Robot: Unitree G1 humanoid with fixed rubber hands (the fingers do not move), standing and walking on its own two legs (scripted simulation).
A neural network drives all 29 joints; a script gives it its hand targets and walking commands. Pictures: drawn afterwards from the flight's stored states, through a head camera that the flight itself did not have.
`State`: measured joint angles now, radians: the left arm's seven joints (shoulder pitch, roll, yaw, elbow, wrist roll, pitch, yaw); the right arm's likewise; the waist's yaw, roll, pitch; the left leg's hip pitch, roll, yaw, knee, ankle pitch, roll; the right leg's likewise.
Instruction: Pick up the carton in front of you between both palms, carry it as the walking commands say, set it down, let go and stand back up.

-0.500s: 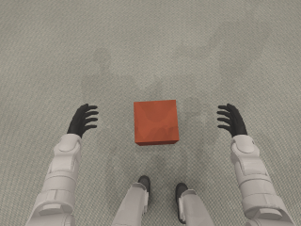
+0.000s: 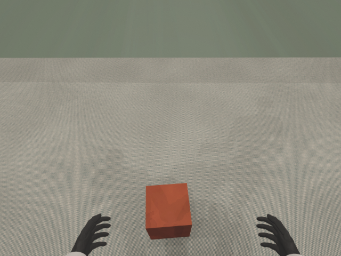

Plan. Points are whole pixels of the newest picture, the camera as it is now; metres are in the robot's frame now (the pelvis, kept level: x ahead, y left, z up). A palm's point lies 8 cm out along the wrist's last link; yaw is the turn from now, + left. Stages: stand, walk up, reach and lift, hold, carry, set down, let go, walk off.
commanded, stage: let go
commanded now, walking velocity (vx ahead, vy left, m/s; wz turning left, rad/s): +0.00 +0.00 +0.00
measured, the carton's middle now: (168, 212) +0.42 +0.06 -0.65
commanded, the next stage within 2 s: stand in 0.40 s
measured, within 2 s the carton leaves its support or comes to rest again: neither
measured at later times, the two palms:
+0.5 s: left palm (69, 249) +0.16 +0.27 -0.07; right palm out of the picture +0.15 -0.24 -0.08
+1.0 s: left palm out of the picture +0.11 +0.30 -0.10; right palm out of the picture +0.11 -0.25 -0.09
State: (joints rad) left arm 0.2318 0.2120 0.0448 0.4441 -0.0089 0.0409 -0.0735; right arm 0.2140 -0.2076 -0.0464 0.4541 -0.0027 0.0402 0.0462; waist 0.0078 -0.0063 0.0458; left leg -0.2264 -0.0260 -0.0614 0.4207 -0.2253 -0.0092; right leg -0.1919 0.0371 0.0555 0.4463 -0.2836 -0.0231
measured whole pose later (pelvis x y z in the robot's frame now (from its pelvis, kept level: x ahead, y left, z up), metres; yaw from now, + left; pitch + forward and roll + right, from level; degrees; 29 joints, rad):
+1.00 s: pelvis +0.00 +0.02 +0.00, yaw +0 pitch -2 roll +0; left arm 0.23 0.30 0.05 0.75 0.02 -0.01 0.03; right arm 0.19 -0.28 -0.06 0.81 -0.02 -0.02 -0.03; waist 0.00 -0.02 0.03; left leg -0.19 -0.04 -0.04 0.50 -0.28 0.02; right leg -0.13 0.02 0.05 0.47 -0.31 0.01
